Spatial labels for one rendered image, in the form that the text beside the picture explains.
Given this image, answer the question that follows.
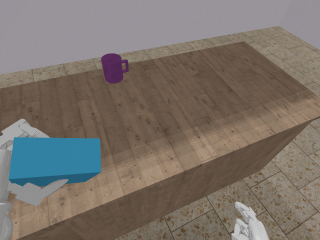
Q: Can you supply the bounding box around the left robot forearm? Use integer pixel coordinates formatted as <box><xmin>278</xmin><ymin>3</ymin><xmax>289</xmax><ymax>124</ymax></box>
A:
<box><xmin>0</xmin><ymin>201</ymin><xmax>13</xmax><ymax>240</ymax></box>

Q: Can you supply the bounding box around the right robot hand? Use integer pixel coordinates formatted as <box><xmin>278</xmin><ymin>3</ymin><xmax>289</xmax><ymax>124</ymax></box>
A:
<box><xmin>231</xmin><ymin>201</ymin><xmax>270</xmax><ymax>240</ymax></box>

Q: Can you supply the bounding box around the left robot hand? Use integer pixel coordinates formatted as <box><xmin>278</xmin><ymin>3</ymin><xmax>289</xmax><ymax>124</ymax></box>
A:
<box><xmin>0</xmin><ymin>119</ymin><xmax>69</xmax><ymax>207</ymax></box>

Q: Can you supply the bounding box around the sponge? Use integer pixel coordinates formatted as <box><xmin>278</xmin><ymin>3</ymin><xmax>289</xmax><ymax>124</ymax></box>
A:
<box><xmin>8</xmin><ymin>137</ymin><xmax>101</xmax><ymax>187</ymax></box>

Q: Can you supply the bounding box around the table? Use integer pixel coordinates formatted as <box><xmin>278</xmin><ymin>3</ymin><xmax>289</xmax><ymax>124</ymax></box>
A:
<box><xmin>0</xmin><ymin>41</ymin><xmax>320</xmax><ymax>240</ymax></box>

